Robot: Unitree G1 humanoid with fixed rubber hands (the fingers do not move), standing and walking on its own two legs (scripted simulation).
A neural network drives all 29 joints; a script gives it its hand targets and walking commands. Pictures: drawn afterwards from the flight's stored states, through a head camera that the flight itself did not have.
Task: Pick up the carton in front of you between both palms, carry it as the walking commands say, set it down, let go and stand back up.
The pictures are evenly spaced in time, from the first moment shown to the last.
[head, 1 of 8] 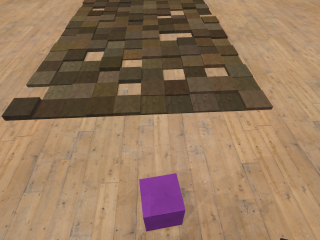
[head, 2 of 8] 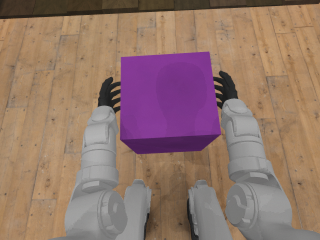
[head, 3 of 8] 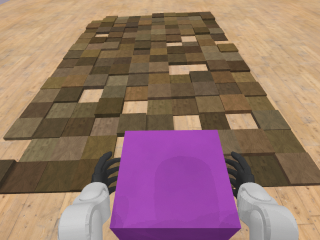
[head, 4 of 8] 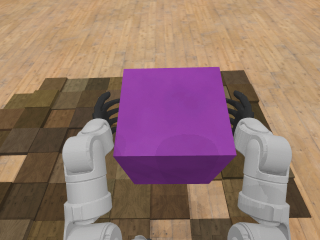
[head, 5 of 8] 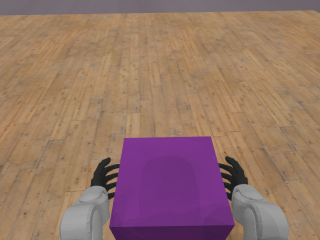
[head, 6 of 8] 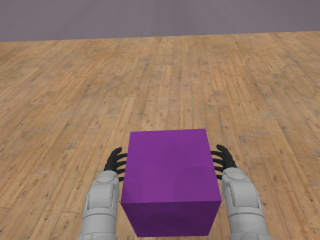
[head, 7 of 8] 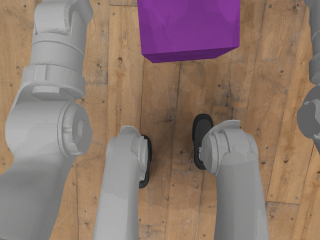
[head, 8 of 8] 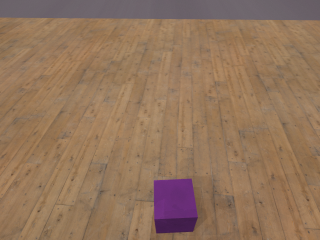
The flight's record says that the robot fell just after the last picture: no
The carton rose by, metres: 0.79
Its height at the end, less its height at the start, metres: +0.00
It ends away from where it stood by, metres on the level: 6.89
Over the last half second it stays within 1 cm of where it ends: yes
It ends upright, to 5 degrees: yes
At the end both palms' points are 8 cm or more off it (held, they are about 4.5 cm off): yes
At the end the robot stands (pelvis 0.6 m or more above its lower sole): yes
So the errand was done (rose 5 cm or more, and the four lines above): yes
